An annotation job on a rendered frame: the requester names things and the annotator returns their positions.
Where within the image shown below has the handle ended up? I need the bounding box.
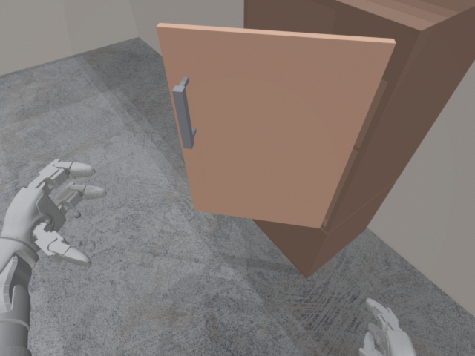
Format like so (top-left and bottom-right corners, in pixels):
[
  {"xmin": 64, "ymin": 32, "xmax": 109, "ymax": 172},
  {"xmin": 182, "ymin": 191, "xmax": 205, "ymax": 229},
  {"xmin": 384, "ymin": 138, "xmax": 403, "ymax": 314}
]
[{"xmin": 172, "ymin": 76, "xmax": 197, "ymax": 149}]

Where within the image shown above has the robot left forearm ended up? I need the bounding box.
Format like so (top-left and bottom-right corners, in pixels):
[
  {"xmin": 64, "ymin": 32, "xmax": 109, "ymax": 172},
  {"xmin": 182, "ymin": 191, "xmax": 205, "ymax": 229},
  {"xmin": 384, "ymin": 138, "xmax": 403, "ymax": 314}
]
[{"xmin": 0, "ymin": 238, "xmax": 39, "ymax": 356}]

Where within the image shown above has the left robot hand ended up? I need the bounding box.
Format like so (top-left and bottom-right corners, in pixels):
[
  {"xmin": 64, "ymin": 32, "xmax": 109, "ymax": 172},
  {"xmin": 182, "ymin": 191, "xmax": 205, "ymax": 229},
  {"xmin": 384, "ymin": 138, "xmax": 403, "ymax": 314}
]
[{"xmin": 1, "ymin": 159, "xmax": 107, "ymax": 266}]

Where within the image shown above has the cupboard door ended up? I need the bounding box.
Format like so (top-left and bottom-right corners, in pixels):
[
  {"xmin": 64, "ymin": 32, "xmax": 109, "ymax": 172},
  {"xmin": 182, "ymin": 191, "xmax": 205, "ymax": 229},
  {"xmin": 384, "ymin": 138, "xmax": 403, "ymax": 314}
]
[{"xmin": 156, "ymin": 23, "xmax": 396, "ymax": 228}]

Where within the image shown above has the right robot hand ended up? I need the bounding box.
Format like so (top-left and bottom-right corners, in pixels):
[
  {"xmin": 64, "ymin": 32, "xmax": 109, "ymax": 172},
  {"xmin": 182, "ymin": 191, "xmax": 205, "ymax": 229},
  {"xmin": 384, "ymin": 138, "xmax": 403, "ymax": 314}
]
[{"xmin": 359, "ymin": 298, "xmax": 416, "ymax": 356}]

